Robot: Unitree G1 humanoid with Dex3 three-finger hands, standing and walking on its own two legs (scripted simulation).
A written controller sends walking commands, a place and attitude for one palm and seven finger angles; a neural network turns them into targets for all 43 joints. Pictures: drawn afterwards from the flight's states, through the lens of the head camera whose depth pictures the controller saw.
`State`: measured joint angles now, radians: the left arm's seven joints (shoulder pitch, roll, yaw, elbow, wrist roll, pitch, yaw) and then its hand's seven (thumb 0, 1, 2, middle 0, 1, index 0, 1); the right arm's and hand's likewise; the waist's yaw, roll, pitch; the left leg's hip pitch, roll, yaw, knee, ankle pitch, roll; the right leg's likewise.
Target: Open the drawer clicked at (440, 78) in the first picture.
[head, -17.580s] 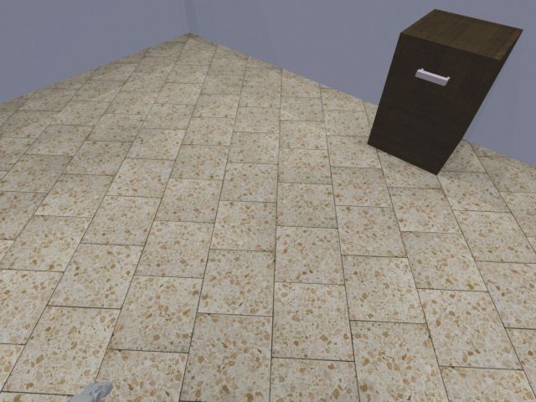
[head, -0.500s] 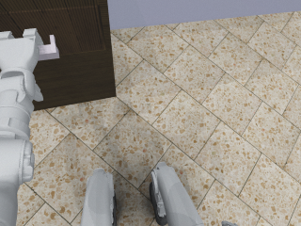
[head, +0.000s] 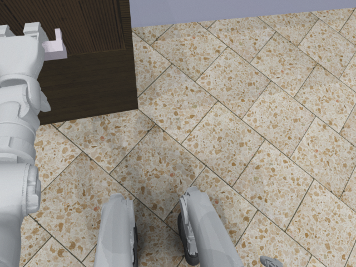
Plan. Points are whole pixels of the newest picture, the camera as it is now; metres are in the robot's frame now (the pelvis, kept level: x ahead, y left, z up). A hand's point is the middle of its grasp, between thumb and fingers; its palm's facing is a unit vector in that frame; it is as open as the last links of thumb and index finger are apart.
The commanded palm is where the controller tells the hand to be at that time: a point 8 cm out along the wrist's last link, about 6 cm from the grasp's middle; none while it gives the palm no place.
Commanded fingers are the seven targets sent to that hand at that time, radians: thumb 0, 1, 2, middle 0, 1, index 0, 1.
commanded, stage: lower the fingers behind the handle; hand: left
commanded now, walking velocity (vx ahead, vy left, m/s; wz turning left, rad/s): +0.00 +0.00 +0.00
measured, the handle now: (27, 44) +0.59 +0.28 -0.03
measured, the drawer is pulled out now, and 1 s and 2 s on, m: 0.00 0.00 0.04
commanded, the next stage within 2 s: close the thumb around the handle in 0.28 s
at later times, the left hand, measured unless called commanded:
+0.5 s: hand (32, 70) +0.54 +0.28 -0.05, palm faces -0.04 -0.02 -1.00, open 13.5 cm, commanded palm +0.54 +0.23 +0.00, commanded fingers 0.00 -0.11 0.47 -0.33 -1.24 -0.33 -1.24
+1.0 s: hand (32, 70) +0.54 +0.28 -0.05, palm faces -0.02 -0.03 -1.00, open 5.9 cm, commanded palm +0.54 +0.24 +0.00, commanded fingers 0.00 0.90 0.90 -0.40 -1.35 -0.40 -1.35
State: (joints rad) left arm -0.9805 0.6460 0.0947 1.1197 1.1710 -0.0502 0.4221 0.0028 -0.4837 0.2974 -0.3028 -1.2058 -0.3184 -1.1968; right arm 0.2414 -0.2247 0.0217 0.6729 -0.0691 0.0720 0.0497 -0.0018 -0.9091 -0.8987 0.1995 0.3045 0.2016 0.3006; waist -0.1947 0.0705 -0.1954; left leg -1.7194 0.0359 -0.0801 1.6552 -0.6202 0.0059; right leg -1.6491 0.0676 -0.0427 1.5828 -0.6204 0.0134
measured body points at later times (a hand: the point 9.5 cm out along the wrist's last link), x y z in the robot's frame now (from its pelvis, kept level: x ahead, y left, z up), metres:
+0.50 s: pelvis -0.01 +0.00 -0.01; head +0.21 +0.04 +0.38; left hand +0.54 +0.27 +0.00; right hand +0.02 -0.26 -0.13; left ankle +0.04 +0.12 -0.52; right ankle +0.05 -0.13 -0.52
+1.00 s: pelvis +0.00 +0.00 +0.00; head +0.22 +0.04 +0.39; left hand +0.53 +0.27 +0.00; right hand +0.03 -0.26 -0.13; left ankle +0.04 +0.12 -0.52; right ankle +0.05 -0.13 -0.52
